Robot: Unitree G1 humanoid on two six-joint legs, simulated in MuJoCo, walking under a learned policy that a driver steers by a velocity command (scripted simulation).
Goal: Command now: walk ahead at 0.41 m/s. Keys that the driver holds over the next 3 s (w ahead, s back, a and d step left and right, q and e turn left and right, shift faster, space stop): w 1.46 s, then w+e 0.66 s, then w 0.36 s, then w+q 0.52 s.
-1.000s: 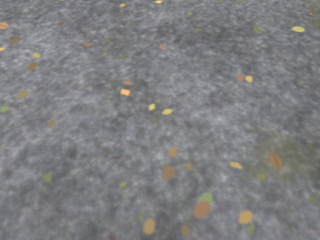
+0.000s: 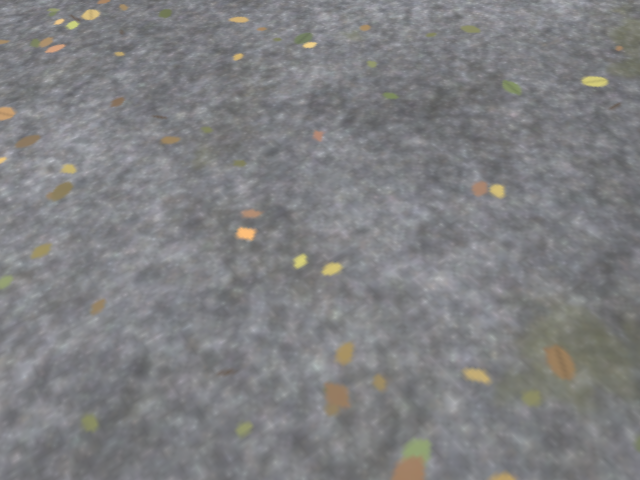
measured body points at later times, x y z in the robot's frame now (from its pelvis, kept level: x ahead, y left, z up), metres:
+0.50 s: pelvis +0.27 +0.03 +0.00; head +0.29 +0.03 +0.44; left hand +0.32 +0.27 -0.15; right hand +0.28 -0.23 -0.15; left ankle +0.29 +0.07 -0.74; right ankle +0.24 -0.10 -0.66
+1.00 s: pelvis +0.56 -0.03 -0.01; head +0.59 -0.03 +0.44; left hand +0.63 +0.23 -0.14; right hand +0.57 -0.27 -0.16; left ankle +0.47 +0.10 -0.65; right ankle +0.60 -0.08 -0.74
